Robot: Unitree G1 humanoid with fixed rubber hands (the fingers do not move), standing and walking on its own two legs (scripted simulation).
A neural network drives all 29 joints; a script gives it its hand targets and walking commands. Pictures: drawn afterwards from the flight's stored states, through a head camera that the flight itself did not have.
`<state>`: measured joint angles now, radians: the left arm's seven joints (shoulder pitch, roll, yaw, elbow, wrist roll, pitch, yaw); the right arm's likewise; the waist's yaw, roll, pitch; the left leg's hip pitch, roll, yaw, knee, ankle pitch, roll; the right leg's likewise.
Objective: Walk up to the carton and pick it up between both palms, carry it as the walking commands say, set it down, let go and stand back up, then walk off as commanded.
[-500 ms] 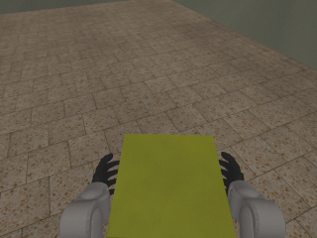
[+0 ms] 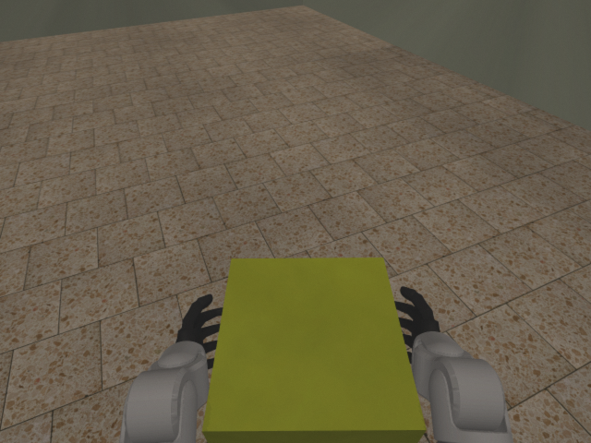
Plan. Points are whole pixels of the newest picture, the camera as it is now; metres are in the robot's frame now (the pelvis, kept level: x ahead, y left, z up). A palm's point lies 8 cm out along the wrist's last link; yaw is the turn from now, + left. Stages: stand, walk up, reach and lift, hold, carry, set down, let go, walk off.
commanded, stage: carry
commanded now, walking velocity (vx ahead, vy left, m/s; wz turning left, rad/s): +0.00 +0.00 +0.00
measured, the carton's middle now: (307, 381) +0.24 +0.01 +0.00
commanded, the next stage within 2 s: none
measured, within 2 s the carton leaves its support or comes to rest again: neither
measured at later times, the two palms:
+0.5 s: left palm (173, 351) +0.25 +0.17 +0.06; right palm (402, 346) +0.25 -0.11 +0.06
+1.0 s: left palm (178, 320) +0.30 +0.18 +0.05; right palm (387, 308) +0.31 -0.10 +0.06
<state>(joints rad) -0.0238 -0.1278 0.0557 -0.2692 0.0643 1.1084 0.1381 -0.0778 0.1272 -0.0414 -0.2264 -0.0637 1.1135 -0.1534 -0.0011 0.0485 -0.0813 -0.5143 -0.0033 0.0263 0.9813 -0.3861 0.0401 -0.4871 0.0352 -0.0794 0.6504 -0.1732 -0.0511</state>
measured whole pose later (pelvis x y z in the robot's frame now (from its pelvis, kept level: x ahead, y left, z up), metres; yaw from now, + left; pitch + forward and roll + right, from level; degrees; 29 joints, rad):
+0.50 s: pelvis -0.01 +0.03 +0.01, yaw -2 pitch +0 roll +0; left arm -0.04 -0.13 0.07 -0.16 0.06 0.89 0.14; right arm -0.09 0.13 -0.05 -0.10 -0.06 0.88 -0.14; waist 0.01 0.01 -0.04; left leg -0.32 -0.07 0.10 0.67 -0.36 0.10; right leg -0.48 -0.02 -0.03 0.58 -0.10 -0.01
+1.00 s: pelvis +0.03 +0.03 +0.01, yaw +0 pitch +3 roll -1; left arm -0.09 -0.13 0.07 -0.13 0.08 0.89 0.14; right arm -0.14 0.13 -0.10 -0.07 -0.05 0.87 -0.13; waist 0.01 0.01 -0.03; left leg -0.31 -0.06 0.06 0.64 -0.39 0.10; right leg -0.46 -0.02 -0.06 0.56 -0.16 0.00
